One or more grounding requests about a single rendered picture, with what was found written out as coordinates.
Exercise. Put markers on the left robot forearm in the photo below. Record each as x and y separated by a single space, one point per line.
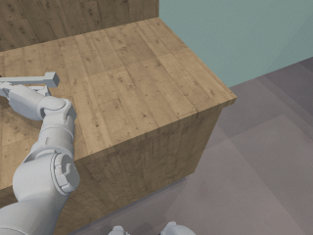
57 131

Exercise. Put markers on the left robot hand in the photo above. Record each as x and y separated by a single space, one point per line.
24 99

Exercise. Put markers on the left robot upper arm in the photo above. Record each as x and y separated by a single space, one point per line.
42 187

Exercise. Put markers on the right robot shin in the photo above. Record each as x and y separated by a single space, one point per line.
170 224

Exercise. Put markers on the counter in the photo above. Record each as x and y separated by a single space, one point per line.
145 103

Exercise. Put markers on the left robot shin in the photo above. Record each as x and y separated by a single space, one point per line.
118 228

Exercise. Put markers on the tap lever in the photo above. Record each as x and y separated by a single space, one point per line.
50 78

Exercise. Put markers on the robot shin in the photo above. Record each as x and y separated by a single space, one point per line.
170 224
118 228

